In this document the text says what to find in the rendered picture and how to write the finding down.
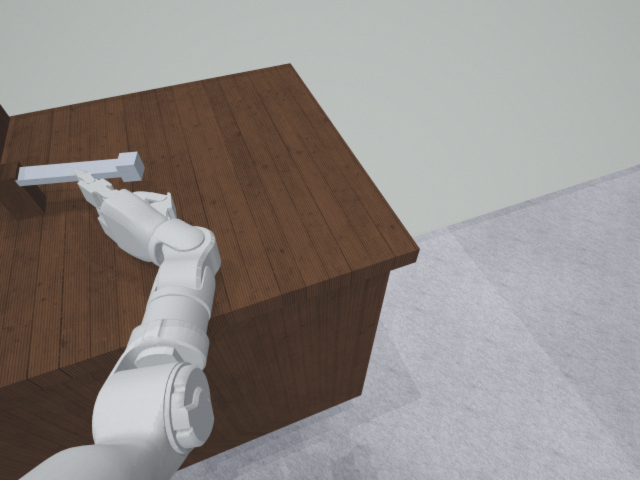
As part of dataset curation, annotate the left robot upper arm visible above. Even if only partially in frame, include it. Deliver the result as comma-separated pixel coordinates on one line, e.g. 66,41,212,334
19,361,214,480

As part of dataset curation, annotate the robot left forearm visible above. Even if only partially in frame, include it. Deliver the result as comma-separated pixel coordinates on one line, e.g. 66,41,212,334
92,219,221,443

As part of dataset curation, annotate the tap lever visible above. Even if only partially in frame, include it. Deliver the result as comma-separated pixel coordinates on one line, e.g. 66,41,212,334
15,152,145,186

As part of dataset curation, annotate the counter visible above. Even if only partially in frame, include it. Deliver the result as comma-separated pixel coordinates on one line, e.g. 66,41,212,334
0,63,420,480

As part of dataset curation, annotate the robot left hand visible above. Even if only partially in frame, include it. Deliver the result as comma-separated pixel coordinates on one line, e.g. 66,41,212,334
74,169,177,262

